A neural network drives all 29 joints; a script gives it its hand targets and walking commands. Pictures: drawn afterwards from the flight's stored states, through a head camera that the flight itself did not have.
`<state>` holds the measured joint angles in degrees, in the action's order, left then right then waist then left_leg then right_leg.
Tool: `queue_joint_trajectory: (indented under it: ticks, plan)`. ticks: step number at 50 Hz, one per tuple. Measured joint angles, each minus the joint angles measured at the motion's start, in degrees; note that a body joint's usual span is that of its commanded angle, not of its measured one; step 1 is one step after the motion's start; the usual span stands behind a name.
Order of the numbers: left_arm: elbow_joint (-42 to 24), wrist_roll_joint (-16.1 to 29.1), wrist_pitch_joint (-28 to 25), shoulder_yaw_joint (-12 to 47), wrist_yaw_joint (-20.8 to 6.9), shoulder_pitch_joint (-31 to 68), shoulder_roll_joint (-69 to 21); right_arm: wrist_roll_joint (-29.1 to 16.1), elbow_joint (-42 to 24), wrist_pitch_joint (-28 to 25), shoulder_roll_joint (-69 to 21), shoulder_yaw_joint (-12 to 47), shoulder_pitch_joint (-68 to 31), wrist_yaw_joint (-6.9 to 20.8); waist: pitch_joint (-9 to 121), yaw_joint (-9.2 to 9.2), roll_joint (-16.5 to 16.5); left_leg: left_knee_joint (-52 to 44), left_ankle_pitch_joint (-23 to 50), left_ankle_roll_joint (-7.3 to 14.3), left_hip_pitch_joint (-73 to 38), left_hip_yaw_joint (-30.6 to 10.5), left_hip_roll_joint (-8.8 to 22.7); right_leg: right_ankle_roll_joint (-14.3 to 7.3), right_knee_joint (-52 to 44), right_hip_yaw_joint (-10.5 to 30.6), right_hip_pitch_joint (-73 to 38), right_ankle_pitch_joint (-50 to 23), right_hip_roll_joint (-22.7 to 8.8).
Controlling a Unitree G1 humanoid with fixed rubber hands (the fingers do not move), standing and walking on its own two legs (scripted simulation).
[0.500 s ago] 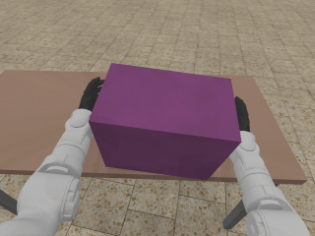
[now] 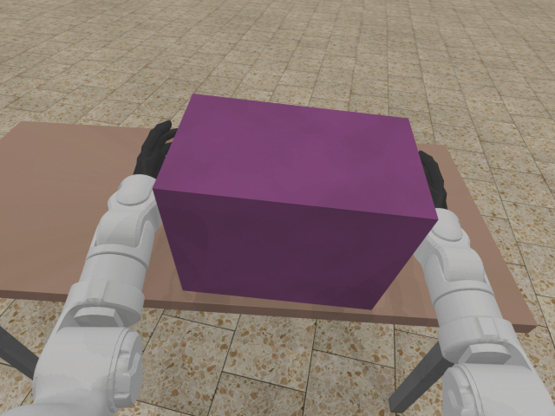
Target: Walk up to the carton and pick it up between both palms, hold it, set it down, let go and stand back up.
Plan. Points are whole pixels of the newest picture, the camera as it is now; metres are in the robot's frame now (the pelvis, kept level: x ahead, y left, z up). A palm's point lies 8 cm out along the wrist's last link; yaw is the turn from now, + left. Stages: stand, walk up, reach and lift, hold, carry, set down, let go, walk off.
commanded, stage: reach and lift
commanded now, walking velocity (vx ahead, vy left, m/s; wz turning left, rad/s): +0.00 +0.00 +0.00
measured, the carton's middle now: (288, 209) +0.40 -0.01 +0.11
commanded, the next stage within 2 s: hold in 1.62 s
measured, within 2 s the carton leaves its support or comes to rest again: neither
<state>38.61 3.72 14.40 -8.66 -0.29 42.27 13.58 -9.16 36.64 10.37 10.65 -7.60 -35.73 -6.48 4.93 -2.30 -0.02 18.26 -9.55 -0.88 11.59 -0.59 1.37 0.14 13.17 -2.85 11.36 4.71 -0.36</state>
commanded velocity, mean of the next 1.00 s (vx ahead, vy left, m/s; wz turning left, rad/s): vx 0.00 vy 0.00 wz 0.00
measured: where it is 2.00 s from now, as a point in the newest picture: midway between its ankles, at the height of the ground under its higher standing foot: outside the picture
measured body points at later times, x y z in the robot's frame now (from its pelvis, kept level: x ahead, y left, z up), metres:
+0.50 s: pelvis -0.01 -0.01 +0.00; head -0.04 +0.00 +0.45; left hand +0.39 +0.19 +0.20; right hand +0.38 -0.21 +0.18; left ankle +0.00 +0.12 -0.75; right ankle +0.02 -0.12 -0.75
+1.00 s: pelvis -0.02 +0.00 +0.00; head -0.08 +0.01 +0.44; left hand +0.37 +0.19 +0.22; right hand +0.37 -0.21 +0.22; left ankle +0.00 +0.12 -0.75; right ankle +0.02 -0.12 -0.75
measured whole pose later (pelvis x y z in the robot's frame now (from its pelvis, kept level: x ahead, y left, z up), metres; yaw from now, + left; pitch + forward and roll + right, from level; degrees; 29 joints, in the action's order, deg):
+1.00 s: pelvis -0.02 +0.00 +0.00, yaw +0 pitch +0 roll -1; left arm 20.4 -1.1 40.8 -14.7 0.7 41.9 10.8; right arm -14.6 33.1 30.2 14.6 -6.4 -43.5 -5.4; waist 9.3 -3.2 -0.4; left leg 20.9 -9.7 -0.7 11.5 -0.8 1.3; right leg 0.0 15.7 -2.9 11.1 4.8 -0.4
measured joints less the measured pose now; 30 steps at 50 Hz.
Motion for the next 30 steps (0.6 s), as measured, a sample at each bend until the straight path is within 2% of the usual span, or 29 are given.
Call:
queue_joint_trajectory:
  ticks: [4,9,13,23,27,30]
  plan:
    - [-4.74,-1.09,2.33,-1.45,-0.72,-1.99,-0.45,0.61,-3.32,1.47,-0.33,0.54,1.17,-0.34,0.05,-0.38,-0.02,-0.53,0.12,-0.03,-1.21,0.15,0.12,0.05,-0.70,0.15,-1.23,-0.28,0.13]
    - [-7.03,-2.90,6.05,-4.09,-1.70,-2.53,-1.62,0.58,-3.09,3.58,-0.94,-0.29,0.72,0.27,-0.96,-0.44,-0.67,-0.82,0.06,-0.09,-3.17,0.60,0.17,-0.12,0.23,0.59,-2.42,0.27,0.17]
    - [-12.32,-2.58,9.10,-3.63,-0.90,-4.59,-1.85,-0.26,-5.44,4.76,-0.55,0.38,1.74,0.43,-0.38,-0.26,-0.76,-0.32,-0.13,-0.33,-2.88,0.74,0.44,-0.32,0.63,0.74,-2.11,0.35,0.43]
    - [-19.21,-2.96,15.91,-4.51,0.73,-6.06,-2.79,-2.15,-6.94,9.77,1.03,1.03,-0.44,1.38,1.59,-0.35,-0.46,0.76,-0.19,-0.57,-1.43,-0.19,0.73,-0.68,1.51,-0.14,-1.06,0.59,0.71]
    - [-18.24,-4.89,18.53,-6.62,-0.43,-4.39,-3.34,-2.41,-4.95,12.28,1.39,1.30,-2.97,1.26,0.86,-0.60,-0.55,0.78,-0.06,-0.44,-2.42,-0.64,0.66,-0.69,1.60,-0.57,-2.19,0.63,0.64]
    - [-20.72,-4.87,20.56,-6.46,-0.55,-5.25,-3.05,-3.32,-6.70,14.07,1.82,2.27,-2.87,0.78,1.34,-0.86,-0.55,0.91,0.05,-0.54,-2.16,-0.92,0.65,-0.75,1.45,-0.84,-2.17,0.51,0.64]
